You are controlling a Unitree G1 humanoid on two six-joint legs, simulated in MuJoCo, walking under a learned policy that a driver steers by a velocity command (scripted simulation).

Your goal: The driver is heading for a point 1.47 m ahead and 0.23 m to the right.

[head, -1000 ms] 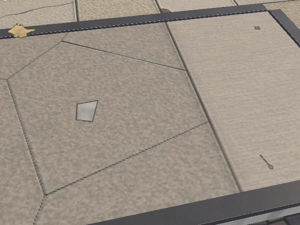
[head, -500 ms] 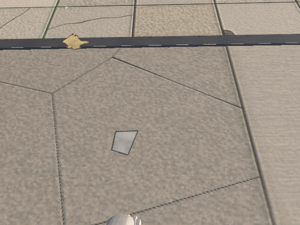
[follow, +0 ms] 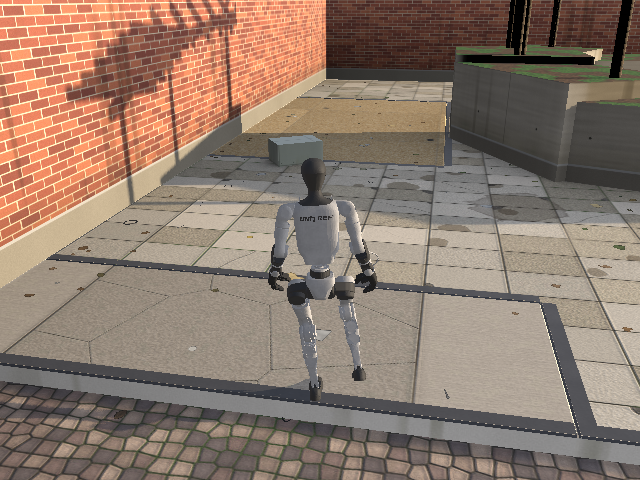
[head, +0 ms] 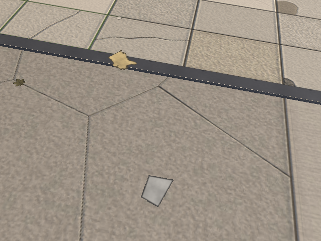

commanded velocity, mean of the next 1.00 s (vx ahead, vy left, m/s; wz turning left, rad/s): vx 0.21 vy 0.00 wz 0.04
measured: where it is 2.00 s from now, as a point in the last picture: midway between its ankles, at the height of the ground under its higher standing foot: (186, 160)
